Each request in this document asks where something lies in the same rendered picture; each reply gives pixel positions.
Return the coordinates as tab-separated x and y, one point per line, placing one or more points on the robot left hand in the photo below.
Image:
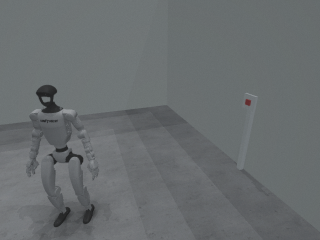
93	168

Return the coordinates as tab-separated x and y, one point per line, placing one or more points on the robot left thigh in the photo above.
76	173

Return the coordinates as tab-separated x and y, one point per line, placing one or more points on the right robot forearm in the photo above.
34	150

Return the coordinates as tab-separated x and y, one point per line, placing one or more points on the right robot shin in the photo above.
58	202

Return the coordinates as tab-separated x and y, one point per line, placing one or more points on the left robot forearm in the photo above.
87	146

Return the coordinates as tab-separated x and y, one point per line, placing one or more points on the button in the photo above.
248	102

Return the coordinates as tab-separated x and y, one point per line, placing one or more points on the robot left upper arm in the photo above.
72	116

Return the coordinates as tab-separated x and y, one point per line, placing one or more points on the robot right upper arm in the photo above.
37	132

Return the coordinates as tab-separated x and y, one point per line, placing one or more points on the robot right hand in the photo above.
31	166

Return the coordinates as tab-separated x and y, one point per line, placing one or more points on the panel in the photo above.
247	128

